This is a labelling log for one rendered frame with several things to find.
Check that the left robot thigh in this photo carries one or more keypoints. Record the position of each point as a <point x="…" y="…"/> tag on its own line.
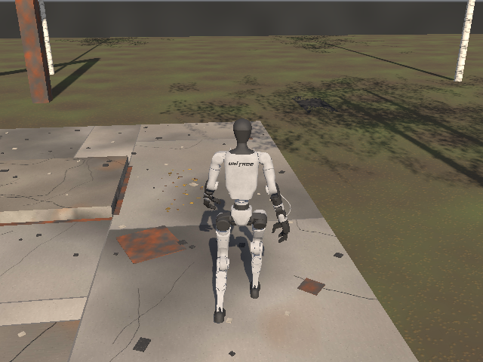
<point x="223" y="226"/>

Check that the robot left upper arm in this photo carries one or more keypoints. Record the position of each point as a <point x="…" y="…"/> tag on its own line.
<point x="214" y="170"/>

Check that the right robot foot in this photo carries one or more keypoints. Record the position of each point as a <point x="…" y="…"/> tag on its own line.
<point x="254" y="291"/>

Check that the left robot hand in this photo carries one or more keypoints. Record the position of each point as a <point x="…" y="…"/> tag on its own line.
<point x="206" y="203"/>

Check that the robot left forearm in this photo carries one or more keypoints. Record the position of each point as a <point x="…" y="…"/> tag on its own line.
<point x="208" y="193"/>

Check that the robot right forearm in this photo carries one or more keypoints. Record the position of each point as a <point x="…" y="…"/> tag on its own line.
<point x="278" y="205"/>

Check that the right robot hand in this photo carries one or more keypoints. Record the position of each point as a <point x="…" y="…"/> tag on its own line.
<point x="286" y="228"/>

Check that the robot right upper arm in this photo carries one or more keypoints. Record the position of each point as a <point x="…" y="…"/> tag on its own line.
<point x="269" y="173"/>

